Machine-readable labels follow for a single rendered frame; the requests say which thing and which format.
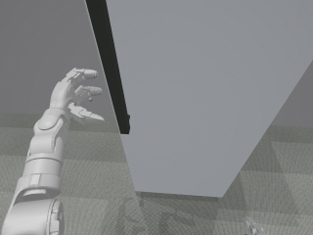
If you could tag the left robot upper arm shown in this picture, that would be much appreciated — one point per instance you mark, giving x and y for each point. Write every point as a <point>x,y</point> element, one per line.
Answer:
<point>39,217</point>

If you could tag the handle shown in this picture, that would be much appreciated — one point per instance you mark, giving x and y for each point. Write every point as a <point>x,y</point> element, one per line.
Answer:
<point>100,20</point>

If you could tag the fridge door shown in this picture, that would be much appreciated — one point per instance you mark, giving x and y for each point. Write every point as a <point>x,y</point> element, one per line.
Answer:
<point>202,82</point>

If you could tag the robot right hand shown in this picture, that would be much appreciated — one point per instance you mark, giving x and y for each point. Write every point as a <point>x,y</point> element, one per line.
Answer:
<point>254,226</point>

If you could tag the robot left forearm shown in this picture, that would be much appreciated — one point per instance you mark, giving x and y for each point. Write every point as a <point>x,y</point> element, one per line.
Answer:
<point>41,178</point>

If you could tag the robot left hand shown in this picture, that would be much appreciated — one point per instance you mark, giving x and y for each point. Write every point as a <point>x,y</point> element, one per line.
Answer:
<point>64,95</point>

